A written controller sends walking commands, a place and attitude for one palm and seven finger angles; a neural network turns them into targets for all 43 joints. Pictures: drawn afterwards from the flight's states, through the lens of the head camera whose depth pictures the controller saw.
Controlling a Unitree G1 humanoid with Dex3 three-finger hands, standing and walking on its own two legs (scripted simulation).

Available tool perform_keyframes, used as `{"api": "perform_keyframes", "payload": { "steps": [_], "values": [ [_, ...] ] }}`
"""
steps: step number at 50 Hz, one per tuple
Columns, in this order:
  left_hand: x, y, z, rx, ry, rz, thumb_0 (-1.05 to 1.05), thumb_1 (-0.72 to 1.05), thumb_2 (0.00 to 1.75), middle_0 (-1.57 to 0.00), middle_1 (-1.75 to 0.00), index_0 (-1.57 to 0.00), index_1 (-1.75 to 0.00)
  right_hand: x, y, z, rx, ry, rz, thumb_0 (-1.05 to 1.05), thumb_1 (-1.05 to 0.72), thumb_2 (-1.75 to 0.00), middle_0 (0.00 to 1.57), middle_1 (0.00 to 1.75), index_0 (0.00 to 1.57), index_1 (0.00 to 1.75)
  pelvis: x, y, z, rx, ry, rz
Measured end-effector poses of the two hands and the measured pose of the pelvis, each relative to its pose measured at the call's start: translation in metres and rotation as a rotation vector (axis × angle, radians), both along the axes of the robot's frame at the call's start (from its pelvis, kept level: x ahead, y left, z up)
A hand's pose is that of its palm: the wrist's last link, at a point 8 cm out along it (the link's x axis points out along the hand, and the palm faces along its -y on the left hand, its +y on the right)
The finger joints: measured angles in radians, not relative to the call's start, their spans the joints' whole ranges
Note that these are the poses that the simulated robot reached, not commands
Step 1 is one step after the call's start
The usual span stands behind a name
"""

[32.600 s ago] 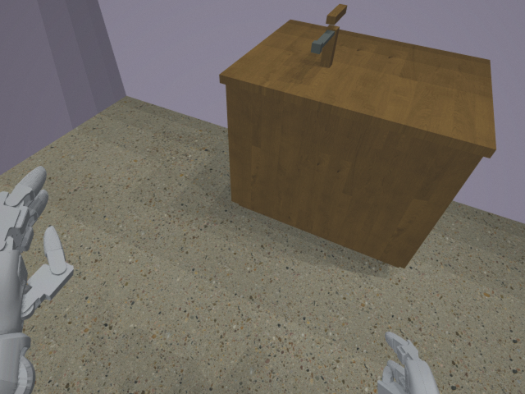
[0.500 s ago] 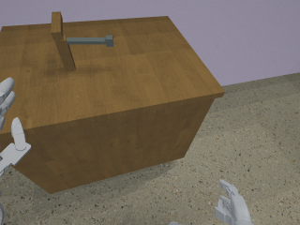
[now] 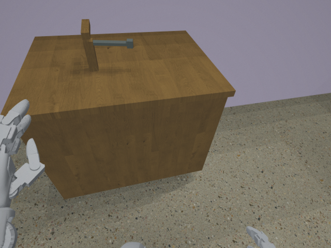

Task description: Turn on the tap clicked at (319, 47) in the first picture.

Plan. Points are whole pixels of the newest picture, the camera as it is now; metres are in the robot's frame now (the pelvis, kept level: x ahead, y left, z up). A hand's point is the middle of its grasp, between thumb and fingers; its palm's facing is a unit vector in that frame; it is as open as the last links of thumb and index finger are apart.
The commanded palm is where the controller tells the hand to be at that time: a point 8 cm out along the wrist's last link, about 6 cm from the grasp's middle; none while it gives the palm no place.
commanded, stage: stop stepping back and stand still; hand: left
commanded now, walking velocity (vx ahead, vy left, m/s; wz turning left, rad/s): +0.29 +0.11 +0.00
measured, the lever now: (130, 43) +0.82 +0.19 +0.12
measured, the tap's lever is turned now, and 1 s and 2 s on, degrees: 80 80 80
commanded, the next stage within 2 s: stand and check the lever's angle in 0.78 s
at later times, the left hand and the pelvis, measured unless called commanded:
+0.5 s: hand (4, 239) +0.10 +0.24 +0.16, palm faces +0.35 -0.86 -0.38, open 7.4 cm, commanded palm +0.06 +0.28 +0.20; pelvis -0.09 +0.00 +0.00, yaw +1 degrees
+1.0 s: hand (13, 243) +0.10 +0.21 +0.18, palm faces +0.36 -0.86 -0.37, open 7.4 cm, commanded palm +0.04 +0.27 +0.20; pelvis -0.11 -0.02 +0.01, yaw +2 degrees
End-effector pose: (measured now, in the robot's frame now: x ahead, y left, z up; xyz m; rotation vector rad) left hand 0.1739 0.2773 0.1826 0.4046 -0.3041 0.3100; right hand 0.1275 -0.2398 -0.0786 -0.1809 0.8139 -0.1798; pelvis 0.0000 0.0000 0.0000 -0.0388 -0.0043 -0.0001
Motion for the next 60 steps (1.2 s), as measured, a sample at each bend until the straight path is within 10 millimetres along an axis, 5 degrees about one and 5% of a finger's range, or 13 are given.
{"api": "perform_keyframes", "payload": {
  "steps": [6,14,19,23,29,38,45,49,55,60],
  "values": [
    [-0.03,0.005,0.011,0.082,-0.093,-0.028,0.01,0.89,0.9,-0.21,-0.3,-0.21,-0.3,-0.028,-0.005,0.01,-0.076,-0.053,-0.011,0.01,-0.9,-0.9,0.2,0.3,0.2,0.3,-0.032,0.002,-0.009,0.048,0.045,-0.004],
    [-0.044,0.012,0.045,0.094,-0.149,0.044,0.01,0.89,0.9,-0.21,-0.3,-0.21,-0.3,-0.06,0.009,0.008,0.003,-0.067,-0.016,0.01,-0.9,-0.9,0.2,0.3,0.2,0.3,-0.05,0.005,0.011,0.045,-0.008,0.02],
    [-0.066,0.009,0.02,0.084,-0.04,0.05,0.01,0.9,0.9,-0.21,-0.3,-0.2,-0.3,-0.069,0.008,-0.015,0.031,-0.012,0.023,0.01,-0.9,-0.9,0.2,0.3,0.2,0.3,-0.069,-0.001,-0.003,-0.02,-0.032,0.053],
    [-0.096,0.004,-0.005,0.036,0.051,0.033,0.01,0.89,0.9,-0.21,-0.3,-0.21,-0.3,-0.076,0.006,-0.009,0.019,0.004,0.034,0.01,-0.9,-0.9,0.2,0.3,0.2,0.3,-0.085,-0.002,-0.004,-0.001,-0.03,0.026],
    [-0.122,0.006,0.003,0.042,-0.016,0.014,0.01,0.89,0.9,-0.21,-0.3,-0.21,-0.3,-0.081,0.009,0.005,-0.073,-0.034,0.075,0.01,-0.9,-0.9,0.2,0.3,0.2,0.3,-0.103,0.004,-0.007,0.033,0.005,0.036],
    [-0.112,0.022,0.042,0.093,-0.089,0.112,0.01,0.89,0.9,-0.21,-0.3,-0.21,-0.3,-0.093,0.031,0.012,0.05,-0.111,0.035,0.01,-0.9,-0.9,0.2,0.3,0.2,0.3,-0.107,0.006,0.013,0.058,-0.016,0.027],
    [-0.108,-0.008,0.013,0.051,0.058,0.087,0.01,0.9,0.9,-0.2,-0.3,-0.2,-0.3,-0.101,0.014,-0.011,0.073,-0.032,0.045,0.01,-0.9,-0.9,0.21,0.3,0.21,0.3,-0.105,-0.012,0.006,0.019,-0.031,0.031],
    [-0.114,-0.022,0.006,-0.002,0.094,0.047,0.01,0.89,0.9,-0.21,-0.3,-0.21,-0.3,-0.101,-0.006,-0.003,0.021,0.023,0.048,0.01,-0.9,-0.9,0.21,0.3,0.21,0.3,-0.108,-0.016,0.012,0.03,-0.035,0.037],
    [-0.119,-0.016,0.027,0.067,0.006,0.047,0.01,0.89,0.9,-0.21,-0.3,-0.21,-0.3,-0.084,-0.025,0.016,-0.088,-0.029,0.035,0.01,-0.9,-0.9,0.2,0.3,0.2,0.3,-0.102,-0.014,0.011,0.028,-0.019,0.046],
    [-0.111,-0.005,0.037,0.09,-0.018,0.135,0.01,0.89,0.9,-0.21,-0.3,-0.21,-0.3,-0.06,-0.019,0.022,-0.052,-0.095,0.036,0.01,-0.9,-0.9,0.2,0.3,0.2,0.3,-0.09,-0.018,0.016,0.053,-0.022,0.052]
  ]
}}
